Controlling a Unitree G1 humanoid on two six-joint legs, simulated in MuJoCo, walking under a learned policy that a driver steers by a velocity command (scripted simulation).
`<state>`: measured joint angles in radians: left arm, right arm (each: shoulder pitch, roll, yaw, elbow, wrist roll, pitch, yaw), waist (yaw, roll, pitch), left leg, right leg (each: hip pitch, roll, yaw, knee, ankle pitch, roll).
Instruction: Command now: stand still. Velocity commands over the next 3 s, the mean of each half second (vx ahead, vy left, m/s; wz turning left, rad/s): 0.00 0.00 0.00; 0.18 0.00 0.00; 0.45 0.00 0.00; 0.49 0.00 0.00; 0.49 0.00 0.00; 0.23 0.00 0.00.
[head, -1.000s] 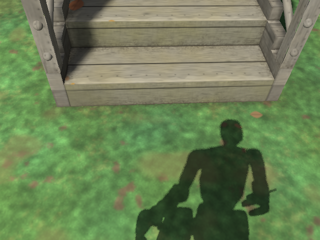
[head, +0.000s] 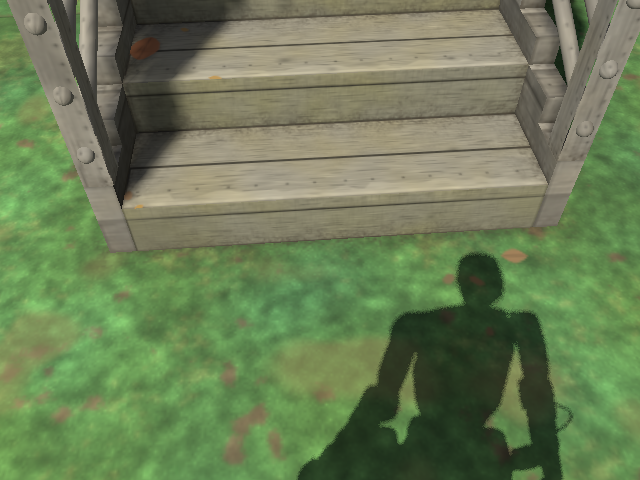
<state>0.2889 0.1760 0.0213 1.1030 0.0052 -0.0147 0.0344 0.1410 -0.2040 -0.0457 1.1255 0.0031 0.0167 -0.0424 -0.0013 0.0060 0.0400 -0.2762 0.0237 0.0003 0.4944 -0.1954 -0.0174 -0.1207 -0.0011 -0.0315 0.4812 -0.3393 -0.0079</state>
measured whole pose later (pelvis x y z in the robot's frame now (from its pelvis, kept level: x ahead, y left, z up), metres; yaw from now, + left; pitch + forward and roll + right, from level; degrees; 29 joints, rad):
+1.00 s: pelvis +0.09 +0.05 -0.01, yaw +0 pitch +1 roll +0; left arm 0.39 0.23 0.05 1.04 -0.05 -0.08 0.02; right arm 0.29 -0.21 -0.06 1.10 0.02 -0.12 0.01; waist -0.02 -0.04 -0.01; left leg -0.25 -0.01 0.08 0.57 -0.33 0.05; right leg -0.33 -0.02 0.04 1.10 -0.43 -0.05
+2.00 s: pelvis +0.64 +0.03 +0.00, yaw -1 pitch +1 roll -1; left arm 0.33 0.24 0.05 1.02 0.02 -0.09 -0.01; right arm 0.14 -0.23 -0.04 0.89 -0.04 -0.09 0.01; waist 0.04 -0.01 0.03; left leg -0.37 0.00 0.10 0.51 -0.16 0.07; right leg -0.25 0.01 -0.02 0.95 -0.40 -0.07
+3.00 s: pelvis +0.99 +0.00 +0.00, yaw -1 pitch -2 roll +1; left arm 0.36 0.13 -0.02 1.03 0.03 -0.04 0.03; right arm 0.34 -0.13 -0.01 1.03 -0.01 -0.01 -0.05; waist 0.01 -0.03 0.03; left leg -0.20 -0.03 0.08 0.47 -0.24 0.06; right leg -0.13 0.02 -0.07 0.50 -0.35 -0.09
